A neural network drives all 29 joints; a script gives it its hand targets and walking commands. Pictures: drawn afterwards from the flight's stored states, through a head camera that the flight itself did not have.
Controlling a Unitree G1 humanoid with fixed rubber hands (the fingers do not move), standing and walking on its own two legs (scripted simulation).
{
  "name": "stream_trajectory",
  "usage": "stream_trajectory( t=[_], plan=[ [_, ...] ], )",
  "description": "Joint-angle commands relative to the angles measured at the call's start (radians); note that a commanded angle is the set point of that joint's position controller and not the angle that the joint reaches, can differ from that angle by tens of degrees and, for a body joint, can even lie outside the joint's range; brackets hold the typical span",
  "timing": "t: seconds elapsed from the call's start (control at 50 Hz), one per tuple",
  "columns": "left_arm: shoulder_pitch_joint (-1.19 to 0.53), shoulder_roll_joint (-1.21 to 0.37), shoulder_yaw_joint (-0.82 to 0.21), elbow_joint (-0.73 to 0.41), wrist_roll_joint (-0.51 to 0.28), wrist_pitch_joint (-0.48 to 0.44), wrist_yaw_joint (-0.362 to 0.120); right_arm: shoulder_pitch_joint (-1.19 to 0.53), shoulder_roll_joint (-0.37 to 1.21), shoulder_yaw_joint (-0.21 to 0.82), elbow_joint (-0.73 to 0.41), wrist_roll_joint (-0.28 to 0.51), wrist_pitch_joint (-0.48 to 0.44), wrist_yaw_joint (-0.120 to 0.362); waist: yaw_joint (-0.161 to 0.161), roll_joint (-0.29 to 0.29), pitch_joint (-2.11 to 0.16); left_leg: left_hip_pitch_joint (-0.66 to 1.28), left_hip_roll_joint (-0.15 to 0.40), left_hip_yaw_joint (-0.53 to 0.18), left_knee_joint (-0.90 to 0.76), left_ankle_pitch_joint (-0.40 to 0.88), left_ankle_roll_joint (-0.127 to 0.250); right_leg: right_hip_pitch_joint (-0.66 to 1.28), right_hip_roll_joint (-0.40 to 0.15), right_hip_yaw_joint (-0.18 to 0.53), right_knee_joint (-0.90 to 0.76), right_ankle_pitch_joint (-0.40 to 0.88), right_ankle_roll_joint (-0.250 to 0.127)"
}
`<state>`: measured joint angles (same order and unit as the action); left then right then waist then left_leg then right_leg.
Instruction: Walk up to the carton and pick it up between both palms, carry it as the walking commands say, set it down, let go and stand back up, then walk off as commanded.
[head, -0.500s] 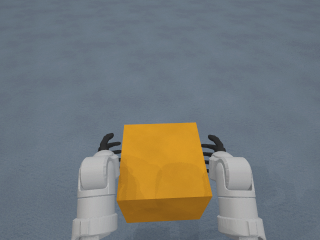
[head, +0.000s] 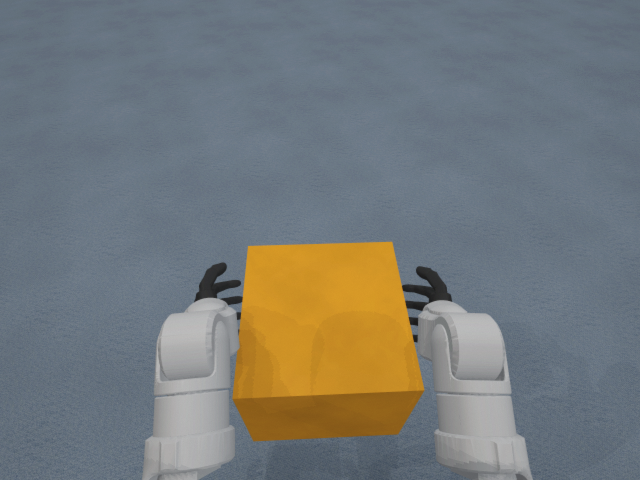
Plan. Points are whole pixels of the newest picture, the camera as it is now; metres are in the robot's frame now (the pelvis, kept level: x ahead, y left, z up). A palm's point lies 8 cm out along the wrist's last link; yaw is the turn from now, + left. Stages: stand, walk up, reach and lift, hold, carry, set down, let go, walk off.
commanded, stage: carry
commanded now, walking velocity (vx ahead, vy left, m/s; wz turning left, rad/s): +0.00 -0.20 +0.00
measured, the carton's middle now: (323, 340) +0.31 +0.01 -0.01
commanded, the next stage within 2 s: none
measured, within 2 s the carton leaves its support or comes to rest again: neither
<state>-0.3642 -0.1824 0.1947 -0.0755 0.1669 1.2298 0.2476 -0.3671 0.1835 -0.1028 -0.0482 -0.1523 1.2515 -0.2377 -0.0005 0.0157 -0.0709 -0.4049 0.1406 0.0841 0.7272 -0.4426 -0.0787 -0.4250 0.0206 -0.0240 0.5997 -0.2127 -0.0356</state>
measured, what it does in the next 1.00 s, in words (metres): walks backwards: left foot, then left foot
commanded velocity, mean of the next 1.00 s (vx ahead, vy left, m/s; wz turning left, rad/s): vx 0.00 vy -0.20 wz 0.00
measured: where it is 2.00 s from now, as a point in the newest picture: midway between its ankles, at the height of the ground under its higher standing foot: outside the picture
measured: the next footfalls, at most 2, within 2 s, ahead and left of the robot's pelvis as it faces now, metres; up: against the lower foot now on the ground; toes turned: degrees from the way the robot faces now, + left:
left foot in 0.24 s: +0.01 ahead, +0.14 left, +0.00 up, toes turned +8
left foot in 0.82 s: -0.05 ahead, +0.09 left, +0.00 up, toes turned +8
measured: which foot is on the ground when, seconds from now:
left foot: up 0.00-0.22, down 0.24-0.48, up 0.50-0.80, down 0.82-1.00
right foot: down 0.00-0.82, up 0.84-1.00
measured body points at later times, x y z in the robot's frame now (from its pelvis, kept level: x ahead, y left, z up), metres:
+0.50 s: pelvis -0.04 -0.04 +0.00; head -0.03 -0.05 +0.45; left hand +0.26 +0.11 +0.07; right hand +0.27 -0.17 +0.06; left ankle -0.03 +0.13 -0.72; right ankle +0.01 -0.14 -0.73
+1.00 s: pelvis -0.09 -0.06 +0.00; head -0.09 -0.05 +0.45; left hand +0.21 +0.10 +0.07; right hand +0.22 -0.18 +0.08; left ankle -0.09 +0.09 -0.73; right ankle -0.06 -0.17 -0.70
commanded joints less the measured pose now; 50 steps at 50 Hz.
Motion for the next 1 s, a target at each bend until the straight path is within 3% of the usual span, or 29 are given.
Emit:
stream_trajectory(
  t=[0.0,0.1,0.16,0.18,0.2,0.22,0.24,0.26,0.28,0.32,0.36,0.4,0.42,0.44,0.46,0.48,0.52,0.56,0.66,0.74,0.76,0.78,0.8,0.82,0.84,0.86,0.9,0.94,0.98],
  plan=[
    [-0.636,-1.066,-0.721,-0.134,-0.537,-0.012,-0.421,-0.663,1.075,0.650,-0.206,0.504,-0.050,0.372,0.013,-0.201,-0.376,-0.148,-0.065,0.019,0.311,-0.168,0.012,0.307,-0.264,0.200,-0.169,0.355,-0.125],
    [-0.557,-1.040,-0.709,-0.089,-0.511,0.002,-0.410,-0.612,1.035,0.631,-0.167,0.494,-0.029,0.365,0.009,-0.175,-0.397,-0.062,-0.093,0.066,0.078,-0.060,0.009,0.309,-0.238,0.149,-0.141,0.420,-0.138],
    [-0.531,-1.040,-0.722,-0.064,-0.496,0.006,-0.401,-0.562,1.027,0.614,-0.124,0.486,-0.025,0.380,-0.010,-0.112,-0.390,0.150,-0.073,0.068,-0.228,0.206,0.020,0.196,-0.177,0.072,-0.093,0.284,-0.078],
    [-0.539,-1.040,-0.729,-0.065,-0.494,0.007,-0.400,-0.557,1.027,0.604,-0.111,0.483,-0.025,0.386,-0.016,-0.047,-0.373,0.244,-0.012,-0.016,-0.281,0.243,0.042,0.092,-0.150,0.052,-0.062,0.169,-0.042],
    [-0.567,-1.040,-0.734,-0.067,-0.495,0.007,-0.402,-0.549,1.027,0.590,-0.090,0.479,-0.027,0.392,-0.025,0.124,-0.333,0.308,0.153,-0.249,-0.372,0.244,0.099,-0.061,-0.086,0.006,0.043,0.012,0.007],
    [-0.606,-1.037,-0.729,-0.064,-0.496,0.006,-0.407,-0.566,1.030,0.580,-0.075,0.476,-0.032,0.397,-0.020,0.328,-0.277,0.293,0.372,-0.503,-0.441,0.335,0.200,-0.195,-0.019,-0.038,0.238,-0.238,0.056],
    [-0.631,-1.044,-0.722,-0.036,-0.495,0.006,-0.412,-0.581,1.032,0.577,-0.064,0.467,-0.035,0.399,-0.017,0.258,-0.217,0.183,0.399,-0.463,-0.442,0.304,0.260,-0.172,-0.063,0.034,0.395,-0.275,0.052],
    [-0.623,-1.047,-0.710,-0.007,-0.492,0.007,-0.420,-0.585,1.037,0.583,-0.058,0.455,-0.034,0.397,-0.016,0.143,-0.197,0.128,0.331,-0.348,-0.422,0.249,0.227,-0.122,-0.090,0.064,0.384,-0.241,0.048],
    [-0.642,-1.058,-0.726,-0.018,-0.507,0.005,-0.423,-0.601,1.043,0.588,-0.075,0.456,-0.037,0.396,-0.011,0.122,-0.192,0.136,0.284,-0.284,-0.398,0.261,0.194,-0.122,-0.089,0.040,0.323,-0.203,0.053],
    [-0.628,-1.062,-0.732,-0.023,-0.519,0.003,-0.420,-0.606,1.033,0.584,-0.088,0.461,-0.037,0.396,-0.008,0.153,-0.218,0.187,0.216,-0.174,-0.324,0.467,0.151,-0.121,-0.064,0.000,0.255,-0.182,0.060],
    [-0.637,-1.060,-0.739,-0.031,-0.530,0.008,-0.417,-0.570,1.028,0.565,-0.069,0.442,-0.037,0.390,-0.005,0.236,-0.251,0.193,0.211,-0.173,-0.272,0.631,0.142,-0.040,-0.046,-0.017,0.138,-0.205,0.055],
    [-0.621,-1.064,-0.741,-0.042,-0.537,0.007,-0.414,-0.562,1.027,0.568,-0.080,0.434,-0.038,0.384,0.006,0.232,-0.324,0.239,0.183,-0.122,-0.167,0.665,0.106,0.074,-0.024,-0.063,-0.094,-0.097,0.045],
    [-0.621,-1.068,-0.742,-0.058,-0.539,0.004,-0.414,-0.554,1.029,0.576,-0.095,0.434,-0.042,0.382,0.001,0.167,-0.377,0.240,0.136,-0.086,-0.088,0.589,0.067,0.172,-0.035,-0.047,-0.220,0.002,0.035],
    [-0.629,-1.073,-0.743,-0.082,-0.543,-0.002,-0.415,-0.564,1.031,0.589,-0.124,0.440,-0.048,0.378,-0.004,0.063,-0.433,0.135,0.088,-0.066,0.000,0.402,0.029,0.319,-0.127,0.076,-0.223,0.233,0.009],
    [-0.635,-1.067,-0.740,-0.112,-0.549,-0.009,-0.418,-0.601,1.045,0.609,-0.176,0.454,-0.052,0.374,-0.003,-0.172,-0.453,-0.077,0.002,-0.002,0.143,-0.012,-0.008,0.466,-0.307,0.277,-0.170,0.636,-0.049],
    [-0.632,-1.065,-0.736,-0.138,-0.552,-0.016,-0.420,-0.634,1.059,0.631,-0.211,0.474,-0.053,0.370,0.002,-0.272,-0.469,-0.155,-0.070,0.041,0.247,-0.251,-0.007,0.464,-0.356,0.298,-0.126,0.747,-0.116],
    [-0.629,-1.061,-0.737,-0.170,-0.545,-0.018,-0.425,-0.679,1.072,0.660,-0.252,0.511,-0.059,0.369,0.014,-0.209,-0.415,-0.141,-0.069,0.012,0.349,-0.187,0.011,0.349,-0.291,0.193,-0.163,0.414,-0.129],
    [-0.591,-1.068,-0.715,-0.155,-0.532,-0.015,-0.421,-0.652,1.076,0.668,-0.245,0.511,-0.055,0.363,0.009,-0.189,-0.396,-0.168,-0.063,0.023,0.313,-0.144,0.005,0.364,-0.253,0.149,-0.163,0.383,-0.126],
    [-0.511,-1.029,-0.707,-0.095,-0.501,0.000,-0.413,-0.593,1.026,0.640,-0.178,0.492,-0.030,0.362,0.016,-0.181,-0.408,-0.074,-0.094,0.062,0.140,-0.086,0.008,0.340,-0.259,0.151,-0.181,0.371,-0.155],
    [-0.522,-1.038,-0.730,-0.085,-0.497,0.002,-0.407,-0.564,1.028,0.625,-0.149,0.489,-0.031,0.380,-0.007,-0.140,-0.385,0.156,-0.101,0.085,-0.194,0.154,0.034,0.194,-0.198,0.061,-0.178,0.139,-0.085],
    [-0.518,-1.034,-0.732,-0.080,-0.490,0.004,-0.405,-0.558,1.024,0.616,-0.137,0.487,-0.030,0.386,-0.014,-0.081,-0.374,0.250,-0.052,0.030,-0.279,0.197,0.051,0.112,-0.172,0.034,-0.153,0.039,-0.044],
    [-0.541,-1.035,-0.737,-0.077,-0.487,0.006,-0.404,-0.548,1.027,0.600,-0.115,0.482,-0.030,0.392,-0.026,0.061,-0.335,0.318,0.085,-0.164,-0.367,0.141,0.097,-0.034,-0.118,-0.005,-0.061,-0.062,-0.001],
    [-0.575,-1.034,-0.735,-0.076,-0.489,0.005,-0.409,-0.547,1.028,0.583,-0.089,0.475,-0.033,0.397,-0.025,0.324,-0.290,0.316,0.354,-0.527,-0.468,0.164,0.194,-0.193,-0.029,-0.057,0.182,-0.212,0.057],
    [-0.613,-1.038,-0.726,-0.054,-0.487,0.005,-0.416,-0.572,1.030,0.581,-0.082,0.465,-0.037,0.401,-0.018,0.275,-0.196,0.170,0.420,-0.510,-0.498,0.122,0.270,-0.188,-0.067,0.025,0.365,-0.251,0.059],
    [-0.598,-1.041,-0.707,-0.006,-0.479,0.002,-0.420,-0.577,1.034,0.586,-0.069,0.457,-0.036,0.404,-0.011,0.142,-0.174,0.100,0.373,-0.402,-0.500,0.031,0.253,-0.153,-0.080,0.067,0.436,-0.210,0.055],
    [-0.630,-1.052,-0.725,-0.021,-0.496,0.001,-0.424,-0.596,1.040,0.590,-0.085,0.453,-0.040,0.403,-0.010,0.104,-0.160,0.084,0.312,-0.319,-0.475,0.069,0.214,-0.134,-0.094,0.068,0.415,-0.155,0.055],
    [-0.619,-1.060,-0.740,-0.028,-0.515,0.000,-0.422,-0.611,1.030,0.585,-0.104,0.461,-0.042,0.399,-0.006,0.114,-0.191,0.173,0.214,-0.180,-0.386,0.331,0.154,-0.148,-0.076,0.018,0.335,-0.138,0.067],
    [-0.631,-1.060,-0.753,-0.051,-0.527,0.003,-0.416,-0.571,1.025,0.568,-0.087,0.448,-0.042,0.393,-0.006,0.211,-0.237,0.238,0.208,-0.175,-0.299,0.645,0.152,-0.107,-0.059,0.001,0.234,-0.203,0.065],
    [-0.618,-1.061,-0.756,-0.063,-0.536,0.005,-0.412,-0.549,1.023,0.561,-0.094,0.431,-0.041,0.386,-0.007,0.255,-0.306,0.309,0.205,-0.157,-0.216,0.811,0.141,-0.039,-0.040,-0.021,0.064,-0.218,0.055]
  ],
)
